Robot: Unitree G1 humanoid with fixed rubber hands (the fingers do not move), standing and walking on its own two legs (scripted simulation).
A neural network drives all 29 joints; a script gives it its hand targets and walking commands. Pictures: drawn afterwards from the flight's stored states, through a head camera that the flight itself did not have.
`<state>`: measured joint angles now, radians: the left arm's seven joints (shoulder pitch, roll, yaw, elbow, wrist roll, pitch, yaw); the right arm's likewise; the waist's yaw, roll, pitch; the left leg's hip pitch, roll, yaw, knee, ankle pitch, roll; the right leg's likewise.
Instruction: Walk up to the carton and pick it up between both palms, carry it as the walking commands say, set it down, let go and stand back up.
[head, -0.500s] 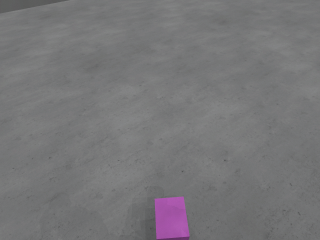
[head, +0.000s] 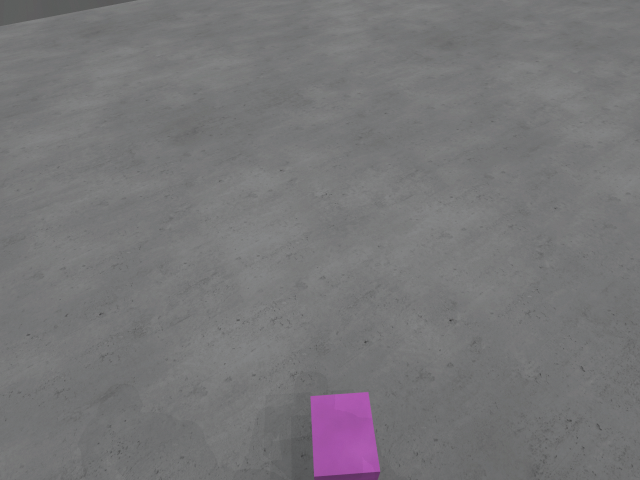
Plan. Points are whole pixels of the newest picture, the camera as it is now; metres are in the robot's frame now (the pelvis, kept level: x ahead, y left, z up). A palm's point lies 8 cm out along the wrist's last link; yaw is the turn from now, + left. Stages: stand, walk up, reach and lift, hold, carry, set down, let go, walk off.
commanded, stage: walk up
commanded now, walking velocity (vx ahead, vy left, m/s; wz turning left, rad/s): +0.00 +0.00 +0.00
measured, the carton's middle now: (341, 450) +0.37 -0.01 -0.63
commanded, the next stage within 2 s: stand in 1.28 s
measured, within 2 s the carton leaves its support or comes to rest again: neither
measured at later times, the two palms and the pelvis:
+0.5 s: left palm out of the picture +0.00 +0.22 -0.14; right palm out of the picture +0.01 -0.26 -0.14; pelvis +0.00 -0.02 +0.00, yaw +1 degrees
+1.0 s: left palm out of the picture +0.00 +0.22 -0.15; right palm out of the picture +0.01 -0.28 -0.14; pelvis -0.02 -0.04 -0.01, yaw +0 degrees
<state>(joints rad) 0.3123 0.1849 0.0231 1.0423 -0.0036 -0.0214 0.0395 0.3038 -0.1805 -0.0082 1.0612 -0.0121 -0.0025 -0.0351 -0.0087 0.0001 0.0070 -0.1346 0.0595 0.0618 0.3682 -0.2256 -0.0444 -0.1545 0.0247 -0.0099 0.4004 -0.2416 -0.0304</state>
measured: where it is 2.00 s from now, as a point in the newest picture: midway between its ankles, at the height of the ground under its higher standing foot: outside the picture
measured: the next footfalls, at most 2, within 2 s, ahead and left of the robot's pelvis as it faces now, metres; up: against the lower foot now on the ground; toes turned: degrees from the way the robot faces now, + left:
left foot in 1.40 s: -0.02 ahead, +0.07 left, +0.00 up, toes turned +2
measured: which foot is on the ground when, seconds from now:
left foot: down 0.00-1.00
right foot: down 0.00-1.00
